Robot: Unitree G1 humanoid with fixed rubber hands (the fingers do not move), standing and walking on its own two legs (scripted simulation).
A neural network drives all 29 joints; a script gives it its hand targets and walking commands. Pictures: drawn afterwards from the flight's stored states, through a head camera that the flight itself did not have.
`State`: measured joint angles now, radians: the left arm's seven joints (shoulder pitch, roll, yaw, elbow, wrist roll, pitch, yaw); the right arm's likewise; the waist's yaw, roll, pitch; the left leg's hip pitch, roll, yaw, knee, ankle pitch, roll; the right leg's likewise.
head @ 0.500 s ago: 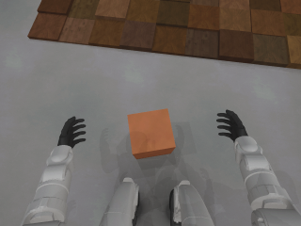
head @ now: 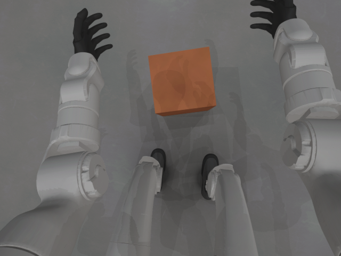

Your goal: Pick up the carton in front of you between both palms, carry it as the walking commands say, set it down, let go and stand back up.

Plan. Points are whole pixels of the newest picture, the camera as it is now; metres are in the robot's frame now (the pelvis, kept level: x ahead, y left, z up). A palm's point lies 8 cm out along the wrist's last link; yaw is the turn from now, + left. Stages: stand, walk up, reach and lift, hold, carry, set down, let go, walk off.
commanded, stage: reach and lift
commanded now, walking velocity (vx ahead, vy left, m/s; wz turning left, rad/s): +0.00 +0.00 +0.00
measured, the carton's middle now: (182, 87) +0.50 +0.04 -0.51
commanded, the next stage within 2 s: none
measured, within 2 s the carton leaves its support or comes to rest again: leaves its support in 1.68 s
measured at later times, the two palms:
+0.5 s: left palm (120, 84) +0.47 +0.23 -0.33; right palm (243, 70) +0.54 -0.15 -0.34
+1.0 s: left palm (132, 86) +0.48 +0.23 -0.45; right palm (230, 79) +0.54 -0.13 -0.46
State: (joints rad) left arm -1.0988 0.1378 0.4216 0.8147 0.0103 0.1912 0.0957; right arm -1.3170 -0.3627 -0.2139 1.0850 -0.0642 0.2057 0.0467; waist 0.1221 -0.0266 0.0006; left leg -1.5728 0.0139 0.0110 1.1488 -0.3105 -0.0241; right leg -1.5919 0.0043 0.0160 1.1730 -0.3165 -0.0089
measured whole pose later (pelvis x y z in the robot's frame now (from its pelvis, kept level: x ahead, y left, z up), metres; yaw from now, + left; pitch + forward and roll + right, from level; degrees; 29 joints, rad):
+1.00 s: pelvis -0.03 +0.01 -0.27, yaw +2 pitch +37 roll +2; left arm -1.39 0.31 0.11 1.10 -0.34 0.01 0.16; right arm -1.52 -0.46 0.10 1.18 0.25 0.04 -0.09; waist 0.08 0.05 0.39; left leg -2.28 -0.02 0.02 2.17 -0.53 -0.02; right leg -2.30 0.00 0.04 2.20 -0.55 0.01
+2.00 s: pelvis -0.03 +0.01 -0.23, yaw -1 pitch +41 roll +1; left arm -1.08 0.04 0.46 0.75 0.05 0.30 0.14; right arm -1.21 -0.14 -0.28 0.89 -0.08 0.31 -0.08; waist 0.05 0.00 -0.05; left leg -2.21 -0.04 -0.03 2.04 -0.55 -0.04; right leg -2.23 0.05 0.04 2.04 -0.52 0.03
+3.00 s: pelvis +0.04 +0.01 +0.04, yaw -1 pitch +25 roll +0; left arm -0.52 -0.12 0.39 0.57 0.20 0.35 0.04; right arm -0.52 0.11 -0.35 0.59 -0.20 0.34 -0.04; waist 0.03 -0.01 -0.22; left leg -1.13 -0.04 -0.06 1.13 -0.44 -0.02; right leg -1.14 0.04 0.05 1.14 -0.43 0.01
